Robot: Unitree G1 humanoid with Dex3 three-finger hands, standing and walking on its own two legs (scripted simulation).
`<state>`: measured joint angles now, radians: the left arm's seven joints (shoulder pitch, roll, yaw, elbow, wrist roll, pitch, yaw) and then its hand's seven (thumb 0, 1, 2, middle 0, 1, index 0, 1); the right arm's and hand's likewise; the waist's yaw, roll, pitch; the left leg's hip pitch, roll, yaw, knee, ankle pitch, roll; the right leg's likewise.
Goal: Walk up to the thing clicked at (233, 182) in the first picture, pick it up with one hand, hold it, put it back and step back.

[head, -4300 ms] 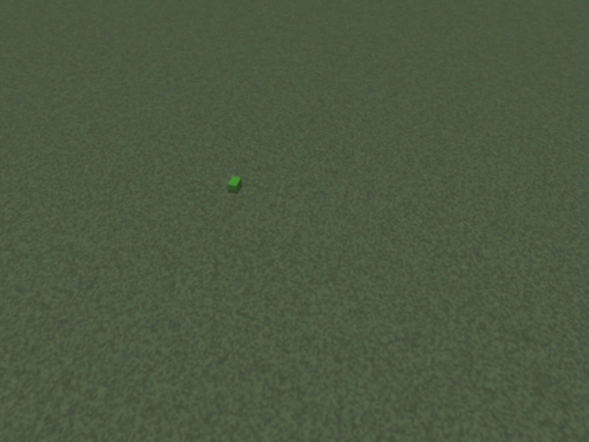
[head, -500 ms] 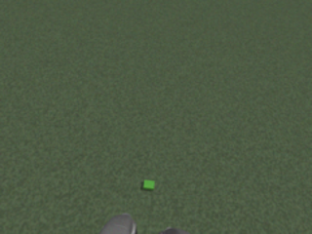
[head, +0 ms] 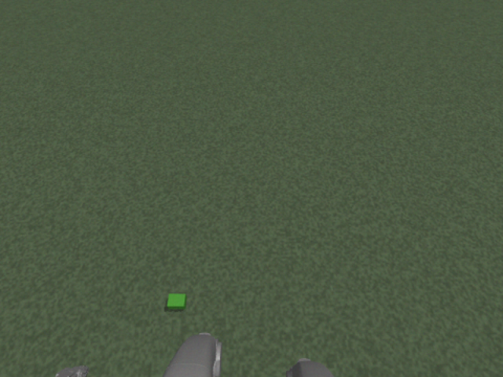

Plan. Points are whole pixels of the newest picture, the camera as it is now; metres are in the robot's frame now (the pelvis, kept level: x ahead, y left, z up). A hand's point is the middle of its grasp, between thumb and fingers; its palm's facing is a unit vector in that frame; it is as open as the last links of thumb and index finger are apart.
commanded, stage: walk up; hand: left
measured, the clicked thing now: (177, 301) +0.43 +0.29 -0.71
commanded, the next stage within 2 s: stand in 1.70 s
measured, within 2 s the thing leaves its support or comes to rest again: neither
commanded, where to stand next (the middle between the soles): +0.06 +0.02 m, yaw +5 degrees
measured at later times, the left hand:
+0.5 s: hand out of the picture +0.04 +0.27 -0.12, palm faces +0.09 -0.90 -0.42, open 7.4 cm
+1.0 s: hand out of the picture +0.07 +0.27 -0.12, palm faces +0.10 -0.94 -0.33, open 7.4 cm
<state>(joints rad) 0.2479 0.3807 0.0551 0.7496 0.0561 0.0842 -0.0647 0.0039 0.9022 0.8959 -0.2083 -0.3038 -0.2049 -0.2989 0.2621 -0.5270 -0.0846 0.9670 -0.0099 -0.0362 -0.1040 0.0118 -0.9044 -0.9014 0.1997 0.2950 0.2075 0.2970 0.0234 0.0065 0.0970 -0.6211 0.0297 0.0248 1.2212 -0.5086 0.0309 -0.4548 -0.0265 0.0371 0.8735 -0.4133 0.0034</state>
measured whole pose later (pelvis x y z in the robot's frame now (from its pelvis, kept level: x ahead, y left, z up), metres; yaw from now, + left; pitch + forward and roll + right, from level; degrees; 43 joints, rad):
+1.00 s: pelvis +0.01 +0.00 +0.04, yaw +7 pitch -2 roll -1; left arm 0.09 0.38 0.01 1.11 0.00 -0.01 -0.02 0.01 0.90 0.90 -0.21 -0.30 -0.20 -0.30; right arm 0.12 -0.37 -0.01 1.12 -0.01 -0.02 0.00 0.01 -0.90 -0.90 0.20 0.30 0.21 0.30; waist 0.01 -0.01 0.06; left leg -0.22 0.00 -0.06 0.50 -0.26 -0.01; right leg -0.19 -0.05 -0.08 0.45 -0.24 0.03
